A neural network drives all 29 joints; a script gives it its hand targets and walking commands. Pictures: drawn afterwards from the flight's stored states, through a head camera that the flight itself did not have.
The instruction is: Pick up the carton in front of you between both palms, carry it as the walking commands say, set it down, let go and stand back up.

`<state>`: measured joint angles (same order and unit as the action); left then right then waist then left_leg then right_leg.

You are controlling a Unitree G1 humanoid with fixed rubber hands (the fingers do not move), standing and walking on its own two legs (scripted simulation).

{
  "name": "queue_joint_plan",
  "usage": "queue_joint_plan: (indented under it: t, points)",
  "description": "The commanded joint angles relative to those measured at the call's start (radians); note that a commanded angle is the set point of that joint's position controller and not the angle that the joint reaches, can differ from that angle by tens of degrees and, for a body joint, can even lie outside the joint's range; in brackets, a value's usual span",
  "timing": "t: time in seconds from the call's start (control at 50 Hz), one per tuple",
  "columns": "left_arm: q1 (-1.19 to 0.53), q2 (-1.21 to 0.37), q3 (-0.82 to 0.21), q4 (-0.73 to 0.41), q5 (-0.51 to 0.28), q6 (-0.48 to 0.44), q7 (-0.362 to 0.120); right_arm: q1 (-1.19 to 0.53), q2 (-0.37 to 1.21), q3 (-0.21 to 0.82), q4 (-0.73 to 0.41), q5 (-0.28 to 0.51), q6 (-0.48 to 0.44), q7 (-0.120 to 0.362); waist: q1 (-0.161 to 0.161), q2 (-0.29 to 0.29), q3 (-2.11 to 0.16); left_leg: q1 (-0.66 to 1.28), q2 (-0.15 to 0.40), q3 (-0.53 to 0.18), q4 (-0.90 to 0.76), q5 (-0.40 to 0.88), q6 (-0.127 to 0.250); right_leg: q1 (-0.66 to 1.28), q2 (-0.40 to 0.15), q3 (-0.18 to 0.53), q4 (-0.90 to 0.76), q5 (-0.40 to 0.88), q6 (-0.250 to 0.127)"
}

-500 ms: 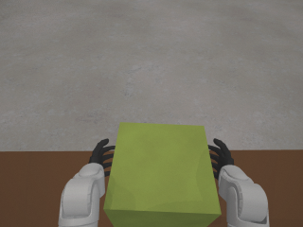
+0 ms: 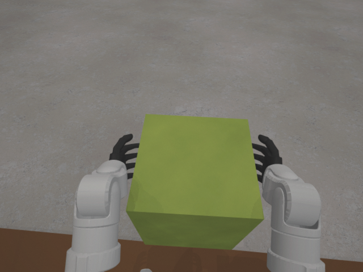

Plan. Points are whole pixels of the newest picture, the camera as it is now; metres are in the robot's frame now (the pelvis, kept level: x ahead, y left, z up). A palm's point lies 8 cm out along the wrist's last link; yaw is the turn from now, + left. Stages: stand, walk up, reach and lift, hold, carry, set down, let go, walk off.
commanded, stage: carry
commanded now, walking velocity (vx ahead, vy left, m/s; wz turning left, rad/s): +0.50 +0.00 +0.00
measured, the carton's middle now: (191, 187) +0.31 +0.01 +0.04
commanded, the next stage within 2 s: none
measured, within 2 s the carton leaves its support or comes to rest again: neither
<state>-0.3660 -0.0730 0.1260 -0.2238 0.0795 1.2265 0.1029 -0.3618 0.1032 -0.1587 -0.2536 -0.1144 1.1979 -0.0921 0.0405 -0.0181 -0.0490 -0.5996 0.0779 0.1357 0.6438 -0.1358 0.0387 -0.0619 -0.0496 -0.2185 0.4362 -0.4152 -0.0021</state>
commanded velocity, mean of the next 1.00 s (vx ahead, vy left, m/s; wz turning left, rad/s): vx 0.02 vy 0.00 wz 0.00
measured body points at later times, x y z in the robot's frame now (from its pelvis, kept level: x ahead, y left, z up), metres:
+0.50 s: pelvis +0.24 +0.03 +0.00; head +0.34 +0.03 +0.43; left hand +0.63 +0.18 +0.08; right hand +0.63 -0.13 +0.08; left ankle +0.19 +0.10 -0.72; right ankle +0.27 -0.07 -0.73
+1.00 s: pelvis +0.40 +0.03 +0.03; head +0.47 +0.04 +0.47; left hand +0.77 +0.20 +0.11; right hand +0.79 -0.10 +0.12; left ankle +0.37 +0.11 -0.71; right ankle +0.38 -0.03 -0.70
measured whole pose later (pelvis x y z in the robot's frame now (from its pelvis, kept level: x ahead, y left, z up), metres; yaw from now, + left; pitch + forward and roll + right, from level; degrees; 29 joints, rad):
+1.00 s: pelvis +0.40 +0.03 +0.03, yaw +1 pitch +5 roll -2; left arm -0.61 -0.04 0.19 -0.02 0.08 1.21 0.12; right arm -0.62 0.04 -0.22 -0.05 -0.07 1.21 -0.12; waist 0.02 0.03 0.05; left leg -0.33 -0.02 -0.02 0.57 -0.25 0.01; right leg -0.31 0.08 -0.14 0.51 0.14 -0.12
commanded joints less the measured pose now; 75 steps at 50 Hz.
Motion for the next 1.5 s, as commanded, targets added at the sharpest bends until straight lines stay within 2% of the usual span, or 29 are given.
queue_joint_plan:
  t: [0.0, 0.04, 0.08, 0.16, 0.34, 0.38, 0.42, 0.48, 0.54, 0.56, 0.6, 0.62, 0.74, 0.78, 0.8, 0.82, 0.84, 0.86, 0.96, 1.06, 1.12, 1.16, 1.2, 1.22, 1.26, 1.3, 1.36, 1.42, 1.48]
  points:
    - [-0.682, -0.776, -0.657, 0.022, -0.418, -0.018, -0.222, -0.631, 0.763, 0.655, 0.077, 0.390, 0.026, 0.188, -0.050, -0.113, -0.234, 0.271, -0.082, 0.103, -0.056, 0.092, 0.017, -0.011, -0.174, 0.045, 0.068, 0.626, -0.101]
    - [-0.781, -0.771, -0.606, 0.128, -0.386, -0.002, -0.204, -0.630, 0.761, 0.595, 0.266, 0.396, 0.031, 0.204, -0.134, 0.060, -0.328, 0.577, -0.027, -0.025, -0.119, -0.106, 0.047, -0.185, -0.081, -0.014, 0.459, 0.486, -0.020]
    - [-0.870, -0.772, -0.591, 0.158, -0.376, 0.001, -0.189, -0.671, 0.743, 0.562, 0.329, 0.405, 0.021, 0.201, -0.126, 0.460, -0.352, 0.758, 0.268, -0.637, -0.337, 0.023, 0.195, -0.582, 0.127, 0.143, 0.852, -0.141, 0.012]
    - [-0.972, -0.947, -0.526, 0.215, -0.400, -0.035, -0.196, -0.978, 1.001, 0.624, 0.264, 0.535, -0.013, 0.217, -0.091, 0.047, -0.431, 0.679, 0.228, -0.330, -0.185, 0.502, 0.155, -0.576, -0.013, 0.249, 0.826, -0.019, -0.035]
    - [-0.897, -0.975, -0.544, 0.181, -0.368, -0.070, -0.170, -1.035, 1.023, 0.665, 0.119, 0.522, -0.043, 0.181, -0.094, 0.142, -0.526, 0.631, 0.131, -0.075, -0.041, 0.739, 0.150, -0.363, 0.082, 0.122, 0.181, 0.300, -0.032]
    - [-0.970, -0.949, -0.571, 0.113, -0.390, -0.064, -0.176, -0.919, 1.003, 0.652, 0.167, 0.490, -0.038, 0.177, -0.058, 0.093, -0.536, 0.537, 0.080, -0.045, 0.026, 0.554, 0.082, -0.150, 0.030, 0.161, 0.001, 0.548, -0.055]
    - [-0.933, -0.913, -0.570, 0.084, -0.370, -0.068, -0.172, -0.985, 0.990, 0.679, 0.058, 0.504, -0.024, 0.179, -0.029, -0.139, -0.647, 0.269, -0.013, -0.060, 0.131, 0.160, -0.003, 0.239, -0.176, 0.346, 0.221, 1.332, -0.196]
    - [-0.943, -0.969, -0.611, 0.054, -0.410, -0.043, -0.182, -0.881, 0.949, 0.656, 0.101, 0.449, -0.001, 0.170, 0.026, -0.194, -0.569, 0.104, -0.109, -0.046, -0.013, -0.260, -0.048, 0.354, -0.203, 0.417, 0.223, 1.607, -0.231]
    - [-1.034, -0.947, -0.674, -0.058, -0.446, -0.050, -0.197, -0.880, 0.952, 0.646, 0.104, 0.414, -0.004, 0.176, -0.023, -0.084, -0.569, 0.383, -0.097, -0.038, -0.197, 0.054, -0.039, 0.170, -0.114, 0.295, 0.235, 1.344, -0.164]
    - [-0.984, -0.927, -0.656, -0.049, -0.443, -0.049, -0.192, -0.874, 0.952, 0.643, 0.121, 0.439, 0.000, 0.175, -0.027, -0.018, -0.574, 0.495, -0.052, -0.045, -0.169, 0.442, -0.042, 0.071, -0.068, 0.237, 0.287, 1.188, -0.124]
    - [-1.012, -0.970, -0.695, -0.106, -0.454, -0.055, -0.186, -0.842, 0.929, 0.629, 0.078, 0.402, -0.007, 0.180, -0.066, 0.257, -0.557, 0.927, 0.076, -0.150, -0.006, 1.177, 0.045, -0.414, 0.066, 0.108, 0.320, 0.416, -0.041]
    - [-1.035, -0.966, -0.688, -0.101, -0.457, -0.049, -0.182, -0.785, 0.929, 0.641, 0.130, 0.402, 0.000, 0.184, -0.119, 0.243, -0.506, 1.108, 0.143, -0.264, -0.004, 1.365, 0.113, -0.687, 0.129, 0.083, 0.306, 0.021, -0.012]
    - [-0.924, -0.900, -0.648, 0.063, -0.374, -0.038, -0.181, -0.870, 0.927, 0.698, 0.124, 0.457, 0.002, 0.210, -0.119, 0.205, -0.451, 0.897, 0.109, -0.191, -0.009, 1.018, 0.069, -0.546, 0.115, 0.100, 0.241, 0.285, -0.039]
    - [-0.842, -0.921, -0.577, 0.192, -0.315, -0.028, -0.199, -0.951, 0.952, 0.720, 0.157, 0.460, -0.007, 0.216, -0.061, 0.067, -0.425, 0.640, 0.058, -0.133, 0.129, 1.028, 0.025, -0.251, 0.128, 0.067, 0.059, 0.530, -0.064]
    - [-0.842, -0.924, -0.578, 0.178, -0.352, -0.035, -0.210, -0.913, 0.952, 0.716, 0.180, 0.481, -0.012, 0.215, 0.026, 0.021, -0.477, 0.477, -0.008, -0.075, 0.171, 0.740, 0.022, -0.026, 0.066, 0.128, 0.043, 0.817, -0.082]
    - [-0.916, -0.899, -0.593, 0.130, -0.369, -0.045, -0.215, -0.903, 0.969, 0.716, 0.218, 0.470, -0.013, 0.210, 0.029, -0.174, -0.472, 0.152, -0.114, -0.086, 0.358, -0.003, -0.015, 0.255, -0.117, 0.337, 0.076, 1.420, -0.188]
    - [-0.935, -0.921, -0.614, 0.123, -0.388, -0.047, -0.209, -0.932, 0.998, 0.711, 0.184, 0.492, -0.021, 0.210, 0.035, -0.156, -0.476, -0.021, -0.180, -0.129, 0.386, -0.381, -0.024, 0.394, -0.220, 0.440, 0.127, 1.710, -0.284]
    - [-0.935, -0.942, -0.614, 0.117, -0.402, -0.048, -0.218, -0.935, 0.958, 0.681, 0.152, 0.457, -0.014, 0.208, 0.017, -0.131, -0.473, 0.013, -0.120, -0.210, 0.311, -0.442, -0.022, 0.320, -0.253, 0.476, 0.083, 1.513, -0.306]
    - [-1.043, -0.988, -0.652, 0.014, -0.455, -0.068, -0.217, -0.996, 0.979, 0.675, 0.097, 0.469, -0.004, 0.205, -0.021, -0.053, -0.464, 0.429, -0.108, -0.140, -0.090, 0.002, -0.047, 0.037, -0.105, 0.254, -0.037, 0.906, -0.180]
    - [-1.010, -0.944, -0.626, 0.058, -0.460, -0.022, -0.219, -0.758, 0.890, 0.589, 0.299, 0.368, 0.016, 0.205, 0.018, 0.031, -0.376, 0.320, -0.055, -0.134, -0.167, 0.503, -0.008, 0.020, -0.002, 0.237, 0.267, 0.797, -0.112]
    - [-0.975, -0.988, -0.593, 0.243, -0.445, -0.011, -0.234, -0.780, 0.862, 0.519, 0.351, 0.332, 0.016, 0.218, 0.020, 0.015, -0.270, 0.167, -0.086, -0.138, -0.005, 0.438, -0.031, 0.018, -0.028, 0.347, 0.300, 0.745, -0.116]
    - [-1.050, -1.039, -0.614, 0.252, -0.482, -0.032, -0.239, -0.883, 0.892, 0.508, 0.319, 0.330, 0.013, 0.211, 0.030, -0.062, -0.240, -0.051, -0.088, -0.223, 0.085, -0.069, -0.033, 0.122, -0.174, 0.533, 0.304, 0.721, -0.233]
    - [-1.068, -1.051, -0.611, 0.221, -0.507, -0.034, -0.226, -0.942, 0.885, 0.533, 0.285, 0.389, 0.008, 0.209, 0.040, -0.034, -0.292, -0.173, -0.092, -0.225, -0.016, -0.121, -0.017, 0.262, -0.184, 0.552, 0.432, 0.696, -0.244]
    - [-1.041, -1.036, -0.568, 0.289, -0.482, -0.032, -0.219, -0.888, 0.899, 0.519, 0.349, 0.369, 0.013, 0.205, 0.044, -0.055, -0.262, -0.060, -0.083, -0.225, -0.072, -0.036, -0.024, 0.131, -0.131, 0.501, 0.566, 0.648, -0.189]
    - [-1.092, -1.053, -0.568, 0.277, -0.478, -0.029, -0.217, -0.840, 0.889, 0.480, 0.394, 0.341, 0.001, 0.205, -0.065, 0.186, -0.212, 0.471, -0.113, -0.131, -0.477, 0.504, -0.046, -0.264, 0.031, 0.186, 0.708, 0.461, -0.097]
    - [-1.214, -1.040, -0.570, 0.244, -0.508, -0.035, -0.225, -0.900, 0.889, 0.451, 0.406, 0.320, -0.016, 0.183, -0.182, 0.371, -0.243, 1.063, 0.154, -0.458, -0.090, 1.212, 0.127, -0.980, 0.125, 0.161, 0.963, -0.282, -0.037]
    - [-1.076, -1.022, -0.478, 0.269, -0.466, -0.044, -0.214, -1.063, 1.040, 0.602, 0.288, 0.445, -0.028, 0.162, -0.243, -0.033, -0.259, 1.073, 0.104, -0.563, -0.073, 0.611, 0.160, -1.224, 0.065, 0.184, 0.857, -0.149, -0.027]
    - [-0.965, -0.973, -0.442, 0.315, -0.356, -0.063, -0.187, -1.097, 1.114, 0.682, 0.235, 0.542, -0.064, 0.182, -0.164, 0.147, -0.335, 0.772, 0.000, -0.386, -0.027, 0.450, 0.135, -0.807, 0.074, 0.165, 0.279, 0.195, -0.013]
    - [-0.847, -0.875, -0.393, 0.293, -0.245, -0.099, -0.165, -1.128, 1.138, 0.722, 0.187, 0.643, -0.083, 0.223, -0.039, -0.002, -0.406, 0.285, -0.046, -0.182, 0.186, 0.667, 0.040, 0.051, 0.207, -0.007, 0.022, 0.753, -0.061]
